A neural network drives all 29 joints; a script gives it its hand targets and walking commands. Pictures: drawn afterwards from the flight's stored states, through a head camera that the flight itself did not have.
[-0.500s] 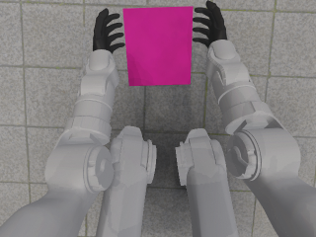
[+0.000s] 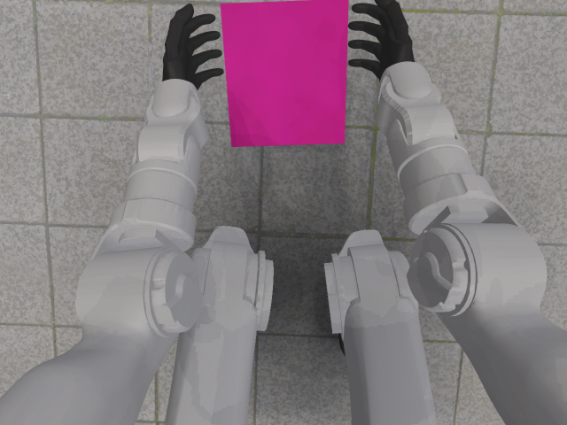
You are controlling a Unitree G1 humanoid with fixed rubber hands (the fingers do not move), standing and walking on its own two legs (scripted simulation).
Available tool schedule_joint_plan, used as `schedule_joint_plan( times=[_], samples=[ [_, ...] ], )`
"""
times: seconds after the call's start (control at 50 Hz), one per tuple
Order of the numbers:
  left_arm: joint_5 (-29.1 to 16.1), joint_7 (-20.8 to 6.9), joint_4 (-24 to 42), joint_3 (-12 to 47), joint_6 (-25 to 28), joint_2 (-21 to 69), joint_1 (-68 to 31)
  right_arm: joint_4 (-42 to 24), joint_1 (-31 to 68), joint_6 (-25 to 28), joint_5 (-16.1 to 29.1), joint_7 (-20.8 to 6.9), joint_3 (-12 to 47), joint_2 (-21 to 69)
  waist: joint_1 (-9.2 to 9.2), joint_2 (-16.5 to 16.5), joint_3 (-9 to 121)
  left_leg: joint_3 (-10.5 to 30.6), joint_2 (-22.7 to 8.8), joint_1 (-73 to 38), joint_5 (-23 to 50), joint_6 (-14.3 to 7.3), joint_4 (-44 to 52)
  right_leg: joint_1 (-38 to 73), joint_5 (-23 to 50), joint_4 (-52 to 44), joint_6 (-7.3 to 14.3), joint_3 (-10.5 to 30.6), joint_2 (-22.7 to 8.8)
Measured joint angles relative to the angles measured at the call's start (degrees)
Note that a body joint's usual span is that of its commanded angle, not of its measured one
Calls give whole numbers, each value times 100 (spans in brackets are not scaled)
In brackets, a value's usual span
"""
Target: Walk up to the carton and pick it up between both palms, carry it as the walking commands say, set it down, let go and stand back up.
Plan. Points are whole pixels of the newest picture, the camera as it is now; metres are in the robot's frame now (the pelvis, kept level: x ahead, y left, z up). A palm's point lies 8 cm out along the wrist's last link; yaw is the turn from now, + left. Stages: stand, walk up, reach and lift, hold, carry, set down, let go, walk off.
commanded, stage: set down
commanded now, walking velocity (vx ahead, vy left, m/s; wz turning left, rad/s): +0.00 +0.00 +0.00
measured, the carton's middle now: (285, 79) +0.52 +0.01 -0.28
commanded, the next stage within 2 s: none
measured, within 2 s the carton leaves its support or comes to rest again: rests again in 0.72 s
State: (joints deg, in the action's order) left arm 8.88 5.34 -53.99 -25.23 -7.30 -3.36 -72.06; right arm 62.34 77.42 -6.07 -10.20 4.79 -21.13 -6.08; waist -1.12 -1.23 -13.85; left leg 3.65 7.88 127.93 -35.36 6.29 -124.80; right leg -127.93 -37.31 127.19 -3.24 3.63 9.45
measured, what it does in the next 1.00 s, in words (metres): stands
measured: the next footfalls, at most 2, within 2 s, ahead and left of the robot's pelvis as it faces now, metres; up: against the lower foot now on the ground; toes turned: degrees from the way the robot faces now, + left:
none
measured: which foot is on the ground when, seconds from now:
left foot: down 0.00-1.00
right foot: down 0.00-1.00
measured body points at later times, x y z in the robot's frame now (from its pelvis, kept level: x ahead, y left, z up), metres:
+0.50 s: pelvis +0.01 +0.00 +0.00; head +0.36 -0.01 +0.27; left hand +0.52 +0.14 -0.18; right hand +0.53 -0.12 -0.19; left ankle +0.11 +0.13 -0.34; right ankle +0.09 -0.12 -0.34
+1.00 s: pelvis +0.01 +0.00 -0.01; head +0.37 -0.01 +0.26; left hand +0.52 +0.14 -0.19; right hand +0.54 -0.12 -0.20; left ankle +0.11 +0.13 -0.34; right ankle +0.09 -0.11 -0.34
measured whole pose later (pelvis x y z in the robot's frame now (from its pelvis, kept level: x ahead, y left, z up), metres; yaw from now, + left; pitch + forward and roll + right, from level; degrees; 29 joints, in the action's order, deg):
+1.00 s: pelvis +0.01 +0.00 -0.01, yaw +0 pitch +40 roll +2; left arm 8.5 2.3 -58.1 -24.7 -4.1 -5.1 -73.6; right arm 63.2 76.9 -2.5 -11.2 2.6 -21.2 -7.3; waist -1.7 -0.5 -13.6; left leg 2.5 6.5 129.2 -37.7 5.2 -127.2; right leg -129.4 -39.4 129.5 -2.2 3.0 7.4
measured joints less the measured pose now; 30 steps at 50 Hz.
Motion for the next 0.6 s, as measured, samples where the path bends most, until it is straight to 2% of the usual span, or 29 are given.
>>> schedule_joint_plan(
  times=[0.6],
  samples=[
    [29, -261, -183, -70, 192, -80, -63, -41, -85, 224, -100, -202, -98, -65, -36, 25, 116, -83, -104, 130, -194, -90, -113, -138, -177, 103, 73, -36, -131]
  ],
)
